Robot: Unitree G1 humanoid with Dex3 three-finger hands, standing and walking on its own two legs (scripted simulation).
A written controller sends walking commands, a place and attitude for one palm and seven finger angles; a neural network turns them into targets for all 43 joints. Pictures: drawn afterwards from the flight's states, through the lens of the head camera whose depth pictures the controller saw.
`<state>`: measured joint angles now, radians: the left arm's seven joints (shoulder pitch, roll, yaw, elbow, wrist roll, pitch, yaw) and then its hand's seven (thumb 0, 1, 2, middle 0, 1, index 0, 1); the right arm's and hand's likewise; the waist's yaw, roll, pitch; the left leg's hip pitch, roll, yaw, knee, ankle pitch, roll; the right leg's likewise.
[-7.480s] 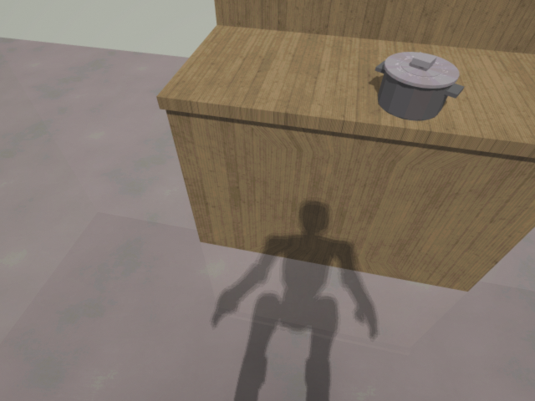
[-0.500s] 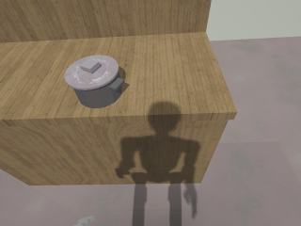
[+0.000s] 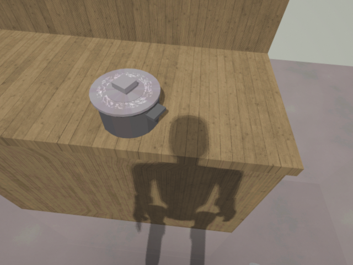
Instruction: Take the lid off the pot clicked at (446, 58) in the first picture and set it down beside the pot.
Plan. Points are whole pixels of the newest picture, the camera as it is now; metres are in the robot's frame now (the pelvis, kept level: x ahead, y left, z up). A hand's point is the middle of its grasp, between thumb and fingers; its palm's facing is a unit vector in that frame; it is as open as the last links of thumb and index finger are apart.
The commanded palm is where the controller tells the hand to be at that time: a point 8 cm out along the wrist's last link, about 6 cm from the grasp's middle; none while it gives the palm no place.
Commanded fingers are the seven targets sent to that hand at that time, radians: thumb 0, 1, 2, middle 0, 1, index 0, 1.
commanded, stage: come to a stop and stand still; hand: left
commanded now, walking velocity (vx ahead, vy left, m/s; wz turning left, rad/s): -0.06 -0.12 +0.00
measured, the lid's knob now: (124, 83) +0.49 +0.20 +0.12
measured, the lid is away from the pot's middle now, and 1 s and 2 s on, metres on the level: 0.00 0.00 0.00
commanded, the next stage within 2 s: look again from close up in 0.64 s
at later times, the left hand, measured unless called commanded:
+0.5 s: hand out of the picture -0.02 +0.12 -0.16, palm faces +0.04 -0.97 -0.23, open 7.3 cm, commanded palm none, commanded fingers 0.00 0.90 0.90 -0.20 -0.30 -0.20 -0.30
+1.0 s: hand out of the picture -0.04 +0.17 -0.18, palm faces +0.04 -0.98 -0.20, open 7.4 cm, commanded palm none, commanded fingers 0.00 0.90 0.90 -0.20 -0.30 -0.20 -0.30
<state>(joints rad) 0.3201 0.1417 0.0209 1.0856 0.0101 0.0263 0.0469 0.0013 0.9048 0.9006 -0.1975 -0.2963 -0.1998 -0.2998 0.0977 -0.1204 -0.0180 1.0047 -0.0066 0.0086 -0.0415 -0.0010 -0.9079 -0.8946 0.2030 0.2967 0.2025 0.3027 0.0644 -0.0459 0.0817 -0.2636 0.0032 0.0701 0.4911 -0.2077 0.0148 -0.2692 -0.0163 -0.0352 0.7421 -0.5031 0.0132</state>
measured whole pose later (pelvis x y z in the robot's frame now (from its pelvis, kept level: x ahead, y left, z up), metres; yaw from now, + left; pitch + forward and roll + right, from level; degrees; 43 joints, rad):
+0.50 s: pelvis -0.05 -0.06 +0.00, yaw +1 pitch -2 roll +0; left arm 0.23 0.15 0.01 1.09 0.01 0.00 0.03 0.01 0.92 0.90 -0.20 -0.30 -0.20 -0.30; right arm 0.29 -0.18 -0.03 1.15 -0.01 0.03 -0.03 0.00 -0.91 -0.89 0.20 0.30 0.20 0.30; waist -0.02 0.03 0.04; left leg -0.21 0.06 -0.04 0.43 -0.20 -0.07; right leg -0.17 0.04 -0.06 0.47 -0.27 -0.06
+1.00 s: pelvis -0.05 +0.00 +0.00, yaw +0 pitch -1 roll -1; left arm 0.31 0.14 0.00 1.07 0.02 0.00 0.04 0.00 0.91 0.90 -0.20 -0.30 -0.20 -0.30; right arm 0.32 -0.15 -0.02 1.05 -0.02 -0.01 -0.03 0.02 -0.94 -0.89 0.20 0.30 0.20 0.30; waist 0.00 0.02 -0.01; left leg -0.26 -0.01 0.04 0.58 -0.31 0.04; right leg -0.22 -0.02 -0.03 0.54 -0.31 0.01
